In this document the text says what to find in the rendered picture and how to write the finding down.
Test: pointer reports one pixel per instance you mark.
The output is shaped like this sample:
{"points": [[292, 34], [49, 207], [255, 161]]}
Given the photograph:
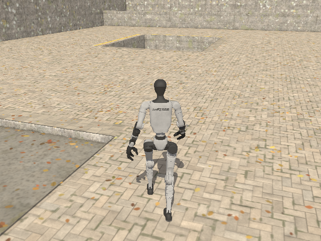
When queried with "left robot shin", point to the left robot shin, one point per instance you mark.
{"points": [[149, 174]]}

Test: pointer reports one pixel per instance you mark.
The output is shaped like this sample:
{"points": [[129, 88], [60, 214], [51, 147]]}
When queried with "right robot upper arm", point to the right robot upper arm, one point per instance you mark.
{"points": [[178, 113]]}

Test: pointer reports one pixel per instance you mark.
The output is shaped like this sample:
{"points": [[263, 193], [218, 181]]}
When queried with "left robot hand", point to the left robot hand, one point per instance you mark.
{"points": [[129, 154]]}

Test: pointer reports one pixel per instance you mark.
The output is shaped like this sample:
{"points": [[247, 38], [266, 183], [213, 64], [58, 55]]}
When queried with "left robot forearm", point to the left robot forearm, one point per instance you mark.
{"points": [[134, 136]]}

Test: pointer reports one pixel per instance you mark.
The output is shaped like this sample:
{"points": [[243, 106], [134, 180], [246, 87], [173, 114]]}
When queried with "right robot forearm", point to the right robot forearm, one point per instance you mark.
{"points": [[182, 129]]}

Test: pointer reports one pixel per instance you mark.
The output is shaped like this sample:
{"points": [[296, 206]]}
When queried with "robot left foot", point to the robot left foot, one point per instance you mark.
{"points": [[150, 191]]}

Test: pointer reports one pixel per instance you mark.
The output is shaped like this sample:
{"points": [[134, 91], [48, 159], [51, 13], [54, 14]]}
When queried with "right robot hand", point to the right robot hand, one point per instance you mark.
{"points": [[182, 135]]}

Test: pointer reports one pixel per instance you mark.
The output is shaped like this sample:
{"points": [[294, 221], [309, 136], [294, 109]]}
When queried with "left robot upper arm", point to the left robot upper arm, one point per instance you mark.
{"points": [[141, 115]]}

